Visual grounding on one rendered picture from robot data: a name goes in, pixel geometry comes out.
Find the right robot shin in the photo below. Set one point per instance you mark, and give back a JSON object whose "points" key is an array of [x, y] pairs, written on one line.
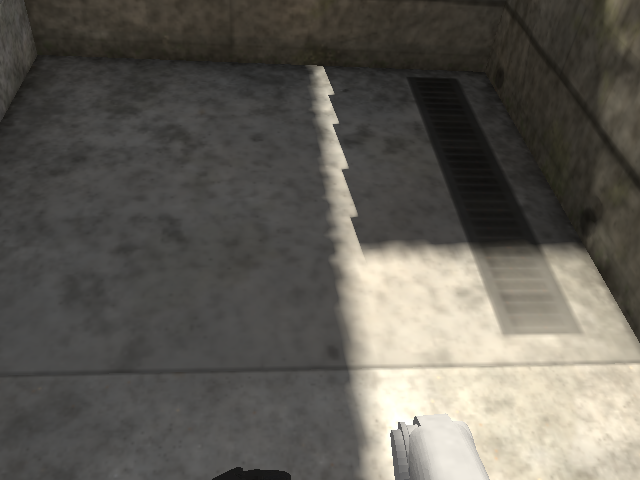
{"points": [[466, 427]]}

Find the right robot thigh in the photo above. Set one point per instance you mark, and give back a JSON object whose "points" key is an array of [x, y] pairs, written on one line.
{"points": [[435, 448]]}

